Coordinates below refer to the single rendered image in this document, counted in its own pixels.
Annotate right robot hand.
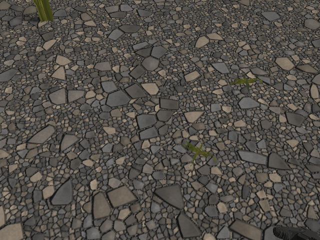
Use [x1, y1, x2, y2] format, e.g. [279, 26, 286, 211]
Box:
[273, 226, 320, 240]

